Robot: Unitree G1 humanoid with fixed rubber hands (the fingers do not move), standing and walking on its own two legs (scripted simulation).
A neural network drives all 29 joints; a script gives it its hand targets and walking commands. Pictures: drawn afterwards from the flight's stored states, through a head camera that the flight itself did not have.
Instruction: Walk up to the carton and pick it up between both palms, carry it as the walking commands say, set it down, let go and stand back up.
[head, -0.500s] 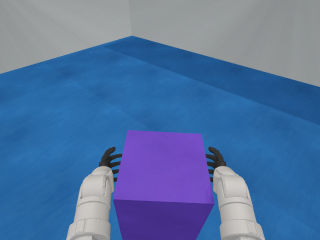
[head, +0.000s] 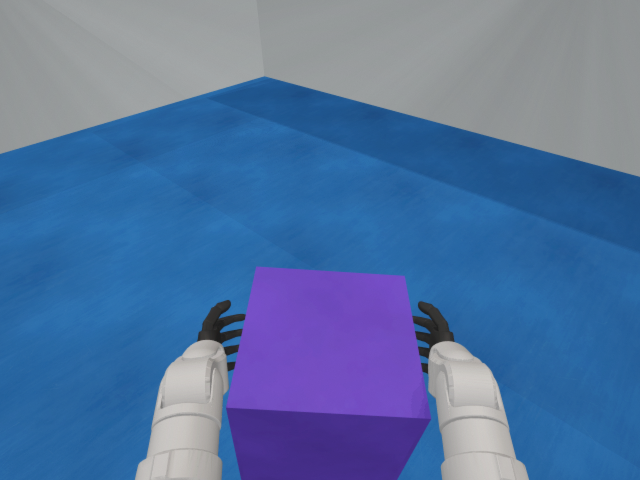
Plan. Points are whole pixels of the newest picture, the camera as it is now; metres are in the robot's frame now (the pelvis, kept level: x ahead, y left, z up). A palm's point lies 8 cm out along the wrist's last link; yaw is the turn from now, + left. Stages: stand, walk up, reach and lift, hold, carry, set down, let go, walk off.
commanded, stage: hold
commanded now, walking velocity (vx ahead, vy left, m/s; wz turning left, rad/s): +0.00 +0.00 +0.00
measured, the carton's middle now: (323, 382) +0.30 +0.00 -0.02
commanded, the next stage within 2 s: carry in 0.78 s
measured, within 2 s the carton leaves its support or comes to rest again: neither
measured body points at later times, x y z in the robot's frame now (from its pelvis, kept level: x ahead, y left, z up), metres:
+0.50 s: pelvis +0.00 +0.00 +0.00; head -0.05 -0.02 +0.45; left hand +0.31 +0.15 +0.04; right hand +0.31 -0.15 +0.03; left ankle +0.04 +0.14 -0.73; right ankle +0.05 -0.13 -0.73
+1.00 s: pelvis +0.02 +0.03 +0.00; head -0.04 +0.02 +0.45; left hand +0.32 +0.18 +0.08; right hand +0.32 -0.13 +0.07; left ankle +0.03 +0.14 -0.73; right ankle +0.03 -0.12 -0.72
